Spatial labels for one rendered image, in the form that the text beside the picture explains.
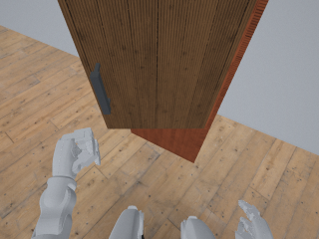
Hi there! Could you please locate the robot left forearm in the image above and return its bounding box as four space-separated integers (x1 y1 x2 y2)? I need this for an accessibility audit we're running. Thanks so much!
31 175 77 239

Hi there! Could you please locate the right robot thigh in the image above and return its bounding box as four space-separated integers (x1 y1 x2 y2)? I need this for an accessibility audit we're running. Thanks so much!
180 218 216 239

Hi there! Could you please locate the robot right shin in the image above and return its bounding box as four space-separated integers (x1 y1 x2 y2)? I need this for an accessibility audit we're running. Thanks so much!
187 215 197 219

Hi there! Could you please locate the handle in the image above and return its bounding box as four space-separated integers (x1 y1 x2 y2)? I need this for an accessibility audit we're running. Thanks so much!
90 63 112 115

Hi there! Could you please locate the robot left hand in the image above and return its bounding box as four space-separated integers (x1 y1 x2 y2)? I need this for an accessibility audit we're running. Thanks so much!
52 127 101 180

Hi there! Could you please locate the robot right hand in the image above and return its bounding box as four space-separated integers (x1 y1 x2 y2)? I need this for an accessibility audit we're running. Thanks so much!
234 199 274 239

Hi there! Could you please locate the cupboard door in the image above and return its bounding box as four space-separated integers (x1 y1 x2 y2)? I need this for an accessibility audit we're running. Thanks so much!
57 0 257 129

